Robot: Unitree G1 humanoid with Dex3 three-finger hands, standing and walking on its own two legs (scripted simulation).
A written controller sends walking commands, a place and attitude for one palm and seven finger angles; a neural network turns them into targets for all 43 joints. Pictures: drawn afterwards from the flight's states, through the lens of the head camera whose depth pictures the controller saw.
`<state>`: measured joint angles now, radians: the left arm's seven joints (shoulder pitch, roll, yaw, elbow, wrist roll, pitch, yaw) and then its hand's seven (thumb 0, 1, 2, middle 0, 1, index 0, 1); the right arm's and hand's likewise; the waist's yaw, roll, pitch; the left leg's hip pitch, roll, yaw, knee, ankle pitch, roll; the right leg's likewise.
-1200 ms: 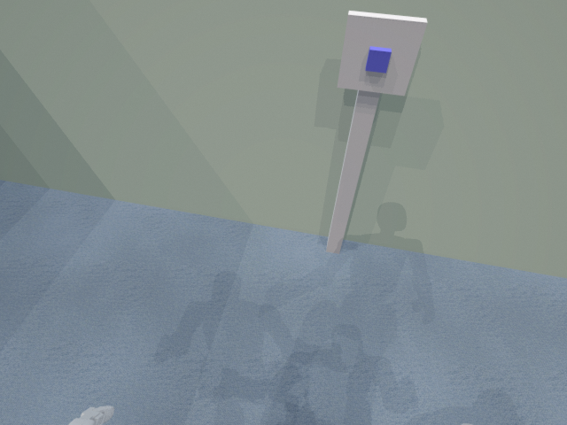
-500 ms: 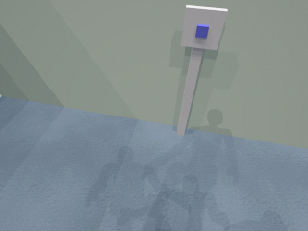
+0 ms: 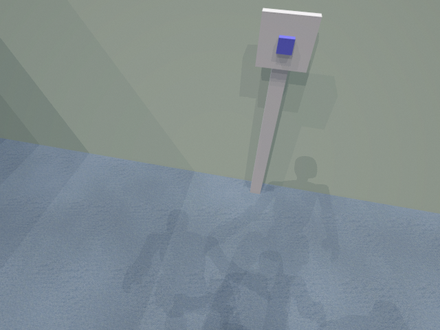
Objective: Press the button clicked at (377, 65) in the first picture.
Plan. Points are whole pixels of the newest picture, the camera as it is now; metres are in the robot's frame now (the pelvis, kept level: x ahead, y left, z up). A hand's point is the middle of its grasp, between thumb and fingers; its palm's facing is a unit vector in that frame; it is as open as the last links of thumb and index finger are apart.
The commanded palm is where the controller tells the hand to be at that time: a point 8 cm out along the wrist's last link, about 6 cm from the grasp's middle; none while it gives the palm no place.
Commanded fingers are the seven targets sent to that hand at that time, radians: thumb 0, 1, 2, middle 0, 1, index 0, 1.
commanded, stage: look at it before walking up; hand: left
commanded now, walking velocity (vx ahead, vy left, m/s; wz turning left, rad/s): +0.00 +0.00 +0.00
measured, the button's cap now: (285, 44) +0.94 -0.16 +0.10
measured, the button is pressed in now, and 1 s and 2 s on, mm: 0 0 0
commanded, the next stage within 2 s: walk to a spot facing it in 0.24 s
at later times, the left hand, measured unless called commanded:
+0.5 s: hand out of the picture +0.07 +0.24 -0.16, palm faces -0.04 -0.94 -0.33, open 7.4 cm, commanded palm none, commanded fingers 0.00 0.90 0.90 -0.20 -0.30 -0.20 -0.30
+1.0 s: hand out of the picture +0.05 +0.14 -0.16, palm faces -0.22 -0.94 -0.26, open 7.4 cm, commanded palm none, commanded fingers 0.00 0.90 0.90 -0.20 -0.30 -0.20 -0.30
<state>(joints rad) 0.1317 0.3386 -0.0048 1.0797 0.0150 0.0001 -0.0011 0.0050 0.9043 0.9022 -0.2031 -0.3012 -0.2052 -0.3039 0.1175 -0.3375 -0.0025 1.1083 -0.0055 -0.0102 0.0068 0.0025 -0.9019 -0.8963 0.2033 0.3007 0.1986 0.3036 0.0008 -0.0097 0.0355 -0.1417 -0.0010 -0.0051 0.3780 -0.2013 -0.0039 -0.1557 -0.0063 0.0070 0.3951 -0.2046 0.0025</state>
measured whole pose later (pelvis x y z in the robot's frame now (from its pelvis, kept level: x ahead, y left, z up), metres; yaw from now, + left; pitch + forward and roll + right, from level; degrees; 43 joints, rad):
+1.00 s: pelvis -0.02 -0.05 +0.00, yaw -17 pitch +1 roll +3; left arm 0.29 0.18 0.05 0.94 0.01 0.03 0.00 0.00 0.90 0.90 -0.20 -0.30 -0.21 -0.30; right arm 0.13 -0.25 -0.07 0.96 -0.01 0.06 -0.02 0.00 -0.90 -0.90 0.20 0.30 0.20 0.30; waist 0.03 0.01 0.08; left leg -0.49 0.05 -0.03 1.10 -0.31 -0.07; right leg -0.28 0.10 0.08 0.45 -0.17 -0.10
